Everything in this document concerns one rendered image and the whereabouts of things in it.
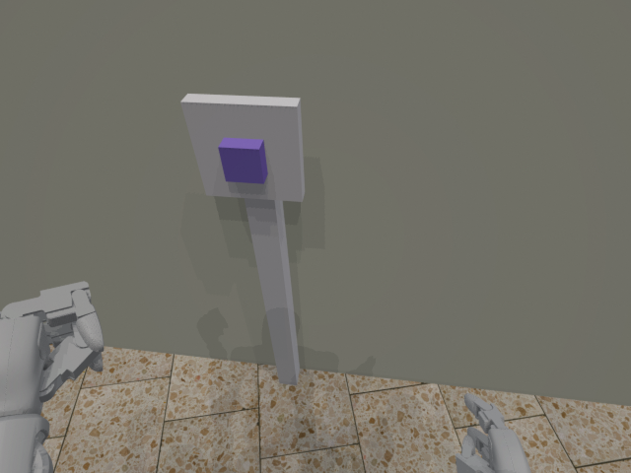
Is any right robot hand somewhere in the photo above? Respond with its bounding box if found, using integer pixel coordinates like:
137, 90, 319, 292
456, 393, 531, 473

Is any left robot hand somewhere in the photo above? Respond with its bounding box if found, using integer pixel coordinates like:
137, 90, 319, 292
0, 281, 104, 417

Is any robot left forearm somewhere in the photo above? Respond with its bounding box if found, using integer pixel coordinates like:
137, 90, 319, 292
0, 414, 53, 473

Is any button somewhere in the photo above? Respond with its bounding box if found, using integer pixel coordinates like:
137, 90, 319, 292
218, 138, 268, 184

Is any panel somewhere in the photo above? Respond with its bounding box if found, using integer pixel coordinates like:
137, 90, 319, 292
180, 94, 305, 385

